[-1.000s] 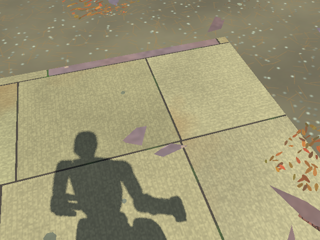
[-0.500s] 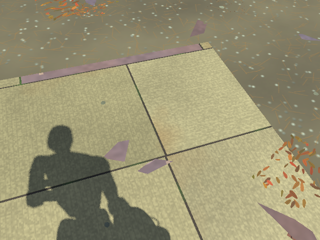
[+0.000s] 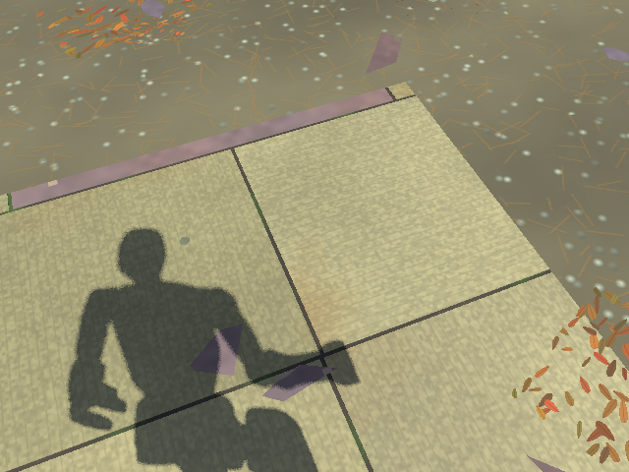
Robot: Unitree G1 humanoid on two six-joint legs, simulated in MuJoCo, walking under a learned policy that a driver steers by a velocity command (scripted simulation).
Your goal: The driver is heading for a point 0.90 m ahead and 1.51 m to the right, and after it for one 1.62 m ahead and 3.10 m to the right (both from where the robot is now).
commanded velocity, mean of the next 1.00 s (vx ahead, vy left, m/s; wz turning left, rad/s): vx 0.03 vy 0.00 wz -0.57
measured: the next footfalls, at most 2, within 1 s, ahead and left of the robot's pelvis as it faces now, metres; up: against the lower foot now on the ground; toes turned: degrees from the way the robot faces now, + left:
left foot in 0.18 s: +0.16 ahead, +0.14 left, +0.00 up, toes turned -13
right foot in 0.58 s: +0.05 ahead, -0.11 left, +0.00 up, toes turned -23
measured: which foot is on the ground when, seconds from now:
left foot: up 0.00-0.16, down 0.18-0.58, up 0.60-1.00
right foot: down 0.00-0.18, up 0.20-0.56, down 0.58-1.00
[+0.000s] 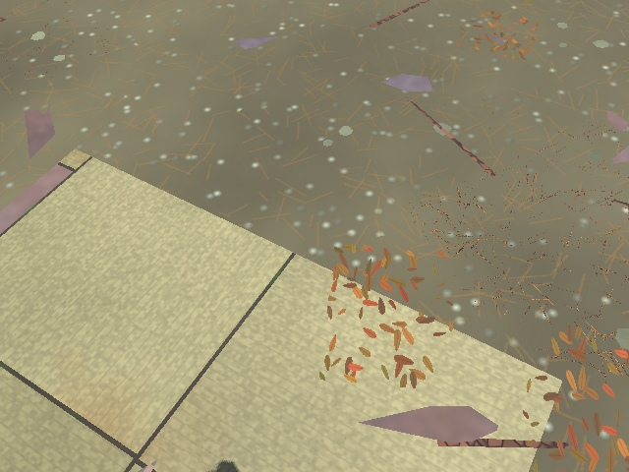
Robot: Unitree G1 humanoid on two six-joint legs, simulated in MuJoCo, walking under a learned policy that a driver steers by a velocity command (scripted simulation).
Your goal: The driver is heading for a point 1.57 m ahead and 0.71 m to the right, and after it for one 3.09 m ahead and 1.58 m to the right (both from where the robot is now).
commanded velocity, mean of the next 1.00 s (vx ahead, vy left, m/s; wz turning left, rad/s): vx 0.29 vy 0.00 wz -0.55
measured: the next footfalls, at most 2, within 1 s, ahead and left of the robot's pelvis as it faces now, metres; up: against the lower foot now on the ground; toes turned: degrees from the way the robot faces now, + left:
left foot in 0.08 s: +0.05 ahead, +0.13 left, +0.00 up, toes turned -9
right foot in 0.54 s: +0.04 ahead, -0.15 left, +0.00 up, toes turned -22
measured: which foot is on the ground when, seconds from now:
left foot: up 0.00-0.06, down 0.08-0.54, up 0.56-1.00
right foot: down 0.00-0.08, up 0.10-0.52, down 0.54-1.00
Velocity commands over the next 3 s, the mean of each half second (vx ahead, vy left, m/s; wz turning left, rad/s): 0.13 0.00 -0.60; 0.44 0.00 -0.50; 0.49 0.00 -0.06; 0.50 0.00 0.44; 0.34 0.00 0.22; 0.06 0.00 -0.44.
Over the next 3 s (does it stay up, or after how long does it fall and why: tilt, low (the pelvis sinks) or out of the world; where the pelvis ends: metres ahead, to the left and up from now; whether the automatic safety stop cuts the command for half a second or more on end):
stays up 1.03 -0.47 0.00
